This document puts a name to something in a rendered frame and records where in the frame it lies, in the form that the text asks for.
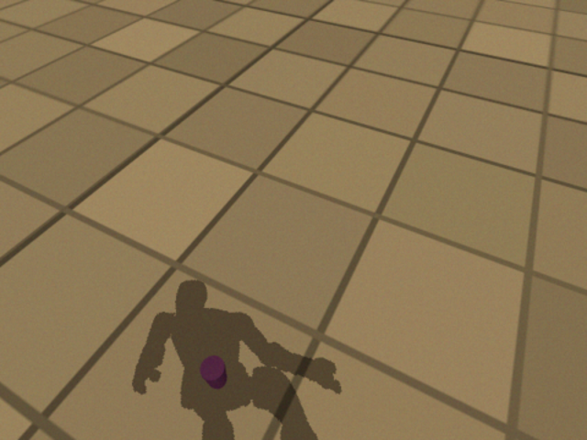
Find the cup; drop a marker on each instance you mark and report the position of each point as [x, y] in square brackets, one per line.
[213, 371]

